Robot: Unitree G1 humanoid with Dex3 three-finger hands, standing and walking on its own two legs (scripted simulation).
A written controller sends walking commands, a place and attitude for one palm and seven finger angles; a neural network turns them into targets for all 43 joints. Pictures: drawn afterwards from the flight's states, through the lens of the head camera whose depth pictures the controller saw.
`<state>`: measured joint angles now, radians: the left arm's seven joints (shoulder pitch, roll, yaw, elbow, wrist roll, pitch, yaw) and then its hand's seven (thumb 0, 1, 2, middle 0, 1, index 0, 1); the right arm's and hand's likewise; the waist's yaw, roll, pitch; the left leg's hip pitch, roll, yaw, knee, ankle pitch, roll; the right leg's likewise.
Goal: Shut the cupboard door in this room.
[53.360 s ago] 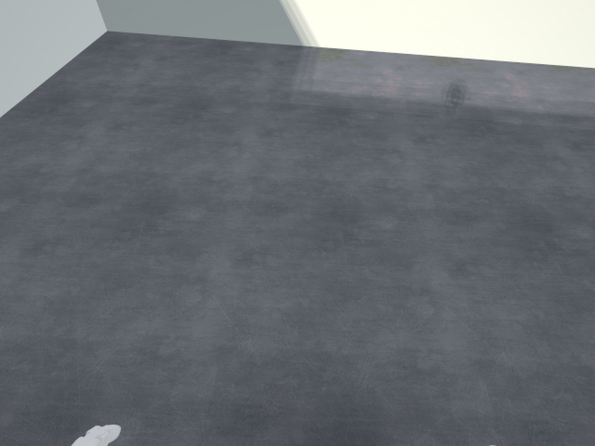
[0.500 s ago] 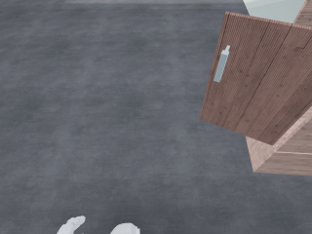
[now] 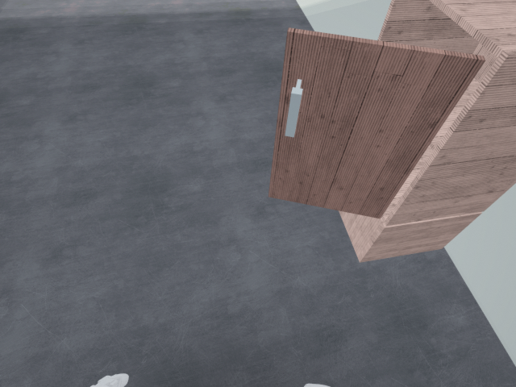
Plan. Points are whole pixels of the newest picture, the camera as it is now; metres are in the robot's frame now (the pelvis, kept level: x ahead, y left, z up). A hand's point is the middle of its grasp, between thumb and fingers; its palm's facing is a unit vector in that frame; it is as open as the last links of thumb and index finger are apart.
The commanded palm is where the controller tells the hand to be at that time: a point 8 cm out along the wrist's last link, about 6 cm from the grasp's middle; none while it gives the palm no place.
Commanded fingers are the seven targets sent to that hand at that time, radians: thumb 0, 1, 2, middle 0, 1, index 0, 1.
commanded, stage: turn to face it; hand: left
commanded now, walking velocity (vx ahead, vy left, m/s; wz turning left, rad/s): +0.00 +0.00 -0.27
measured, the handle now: (294, 108) +0.73 -0.05 -0.02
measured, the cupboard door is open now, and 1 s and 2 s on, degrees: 67 67 67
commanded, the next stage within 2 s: take the last steps up to it in 0.18 s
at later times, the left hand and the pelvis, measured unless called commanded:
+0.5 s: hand out of the picture +0.12 +0.19 -0.18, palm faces -0.16 -0.98 -0.15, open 7.4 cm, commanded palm none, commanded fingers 0.00 0.90 0.90 -0.20 -0.30 -0.20 -0.30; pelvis +0.03 +0.00 +0.00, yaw -9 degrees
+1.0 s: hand (225, 328) +0.24 +0.07 -0.17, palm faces -0.18 -0.97 -0.18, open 7.2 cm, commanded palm none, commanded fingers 0.00 0.90 0.90 -0.20 -0.30 -0.20 -0.30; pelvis +0.15 -0.09 +0.00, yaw -11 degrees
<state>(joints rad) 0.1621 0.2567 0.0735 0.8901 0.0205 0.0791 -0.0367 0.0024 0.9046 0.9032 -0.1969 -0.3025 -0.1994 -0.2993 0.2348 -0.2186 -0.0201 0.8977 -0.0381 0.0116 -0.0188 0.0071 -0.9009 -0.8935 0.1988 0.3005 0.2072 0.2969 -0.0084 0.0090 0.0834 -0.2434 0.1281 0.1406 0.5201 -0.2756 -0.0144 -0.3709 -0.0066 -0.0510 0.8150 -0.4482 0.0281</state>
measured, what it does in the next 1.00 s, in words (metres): walks ahead: right foot, then left foot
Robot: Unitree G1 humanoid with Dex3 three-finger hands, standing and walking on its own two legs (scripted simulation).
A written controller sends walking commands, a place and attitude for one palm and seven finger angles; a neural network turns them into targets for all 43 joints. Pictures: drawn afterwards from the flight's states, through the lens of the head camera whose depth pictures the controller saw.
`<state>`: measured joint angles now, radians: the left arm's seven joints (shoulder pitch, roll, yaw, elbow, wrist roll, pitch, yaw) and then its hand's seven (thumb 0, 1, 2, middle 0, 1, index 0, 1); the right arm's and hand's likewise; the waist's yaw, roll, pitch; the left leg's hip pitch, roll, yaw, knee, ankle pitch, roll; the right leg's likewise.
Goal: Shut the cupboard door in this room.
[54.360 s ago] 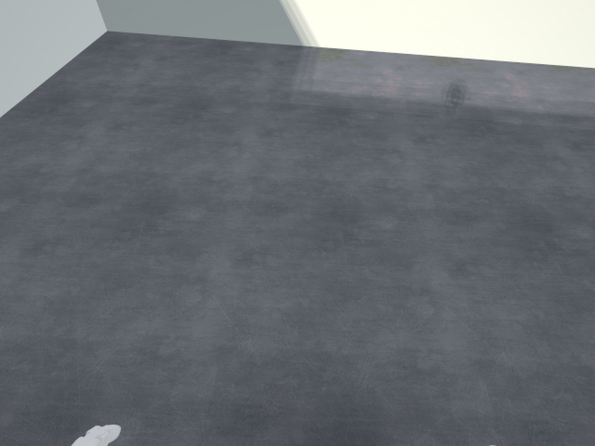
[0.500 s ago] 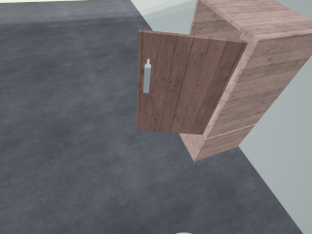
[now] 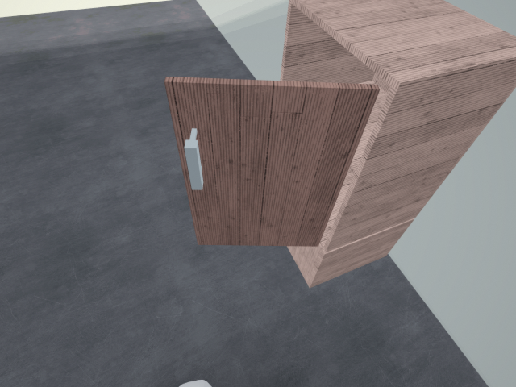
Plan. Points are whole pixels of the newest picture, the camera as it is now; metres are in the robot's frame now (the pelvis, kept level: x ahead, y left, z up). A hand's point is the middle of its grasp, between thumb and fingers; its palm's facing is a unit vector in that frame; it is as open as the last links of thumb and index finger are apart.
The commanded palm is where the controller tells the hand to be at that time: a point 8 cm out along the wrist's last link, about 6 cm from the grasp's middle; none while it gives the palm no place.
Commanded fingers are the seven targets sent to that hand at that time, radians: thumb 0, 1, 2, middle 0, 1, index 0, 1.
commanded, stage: take the last steps up to it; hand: left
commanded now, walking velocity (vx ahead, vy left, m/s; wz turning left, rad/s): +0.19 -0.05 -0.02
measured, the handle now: (195, 159) +0.56 +0.15 -0.02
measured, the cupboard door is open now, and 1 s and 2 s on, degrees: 67 67 67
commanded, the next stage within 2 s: come to a stop and stand still in 0.10 s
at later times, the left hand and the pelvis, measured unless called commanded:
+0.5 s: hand (183, 368) +0.18 +0.14 -0.17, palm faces +0.02 -0.97 -0.22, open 7.3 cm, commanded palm none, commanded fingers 0.00 0.90 0.90 -0.20 -0.30 -0.20 -0.30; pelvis +0.12 -0.05 +0.00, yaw +1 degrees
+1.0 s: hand out of the picture +0.12 +0.16 -0.17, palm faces +0.02 -0.97 -0.23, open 7.4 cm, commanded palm none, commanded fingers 0.00 0.90 0.90 -0.20 -0.30 -0.20 -0.30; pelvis +0.09 -0.03 +0.00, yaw +0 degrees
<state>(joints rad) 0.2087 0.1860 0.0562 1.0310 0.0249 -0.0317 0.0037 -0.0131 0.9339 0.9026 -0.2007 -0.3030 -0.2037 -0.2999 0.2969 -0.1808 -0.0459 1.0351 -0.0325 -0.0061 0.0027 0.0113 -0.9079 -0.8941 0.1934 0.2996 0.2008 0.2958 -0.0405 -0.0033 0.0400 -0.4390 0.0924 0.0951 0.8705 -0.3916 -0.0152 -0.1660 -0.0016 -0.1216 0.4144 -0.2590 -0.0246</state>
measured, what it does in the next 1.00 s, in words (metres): steps on the spot: left foot, then right foot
